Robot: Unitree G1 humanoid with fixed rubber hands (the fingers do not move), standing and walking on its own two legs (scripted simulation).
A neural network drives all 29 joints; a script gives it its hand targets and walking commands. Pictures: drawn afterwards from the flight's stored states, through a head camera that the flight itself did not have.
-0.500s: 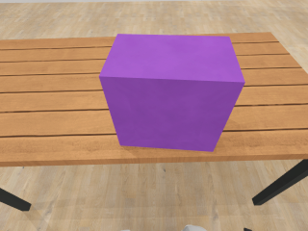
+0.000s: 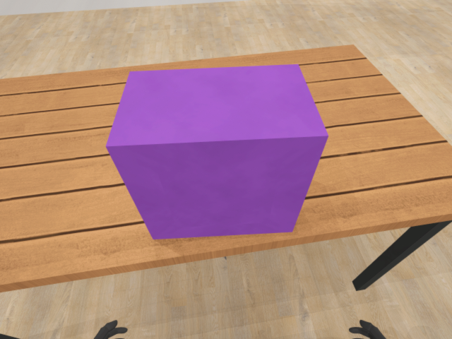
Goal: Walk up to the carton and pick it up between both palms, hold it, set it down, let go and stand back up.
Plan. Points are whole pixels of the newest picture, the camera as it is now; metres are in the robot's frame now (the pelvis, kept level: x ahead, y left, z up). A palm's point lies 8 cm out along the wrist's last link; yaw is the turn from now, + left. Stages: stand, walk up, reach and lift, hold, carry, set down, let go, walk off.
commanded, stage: walk up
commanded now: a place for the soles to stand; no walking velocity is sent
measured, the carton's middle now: (219, 159) +0.41 +0.03 +0.09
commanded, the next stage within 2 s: reach and lift in 0.76 s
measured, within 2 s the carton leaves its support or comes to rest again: neither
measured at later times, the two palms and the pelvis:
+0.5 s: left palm out of the picture +0.10 +0.25 -0.10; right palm out of the picture +0.06 -0.27 -0.12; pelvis +0.00 +0.00 +0.00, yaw -2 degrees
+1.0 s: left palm (112, 334) +0.16 +0.23 -0.11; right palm out of the picture +0.14 -0.26 -0.12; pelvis -0.03 +0.00 -0.03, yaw +5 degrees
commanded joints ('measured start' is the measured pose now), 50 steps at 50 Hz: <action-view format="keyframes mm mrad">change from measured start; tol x4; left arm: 1 10 184 55 -102 -2 -29 9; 38 38 192 60 -79 -3 -22 20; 39 -480 181 0 -115 -37 183 45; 40 -351 131 -36 -110 -33 286 56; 43 -344 119 15 -291 31 427 14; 50 -201 130 77 -448 98 440 6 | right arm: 1 11 -161 -55 -108 -1 -20 -9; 38 107 -161 -63 -57 -5 -8 -11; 39 -446 -92 -171 -21 -91 -152 35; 40 -261 -131 -193 -10 -109 -171 65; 42 -189 -142 -217 -66 -90 -151 57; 50 -52 -138 -163 -72 9 -114 9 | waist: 1 5 -4 -107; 35 1 -5 -54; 38 -7 -54 -53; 39 16 34 5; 40 -32 -33 40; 45 -34 -55 -257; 50 -52 -15 -224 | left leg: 1 57 84 -138 -108 150 64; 19 59 82 -141 -128 24 70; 31 68 120 -151 -159 88 89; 38 86 43 -123 -73 48 57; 39 -231 -17 -170 12 -104 -6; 40 -200 -11 -173 39 -120 -2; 42 -78 -8 -151 83 -22 -1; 46 21 -28 -160 131 214 -24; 50 39 -50 -159 53 193 -19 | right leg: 1 -5 -78 121 -93 332 -83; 24 -104 -55 194 -151 141 -78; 34 -54 -38 138 -68 252 -66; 38 -97 -67 237 -156 177 -92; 39 -231 -60 -86 2 -162 -108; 45 -85 -47 -145 57 261 -55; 50 19 -37 -121 -8 311 -44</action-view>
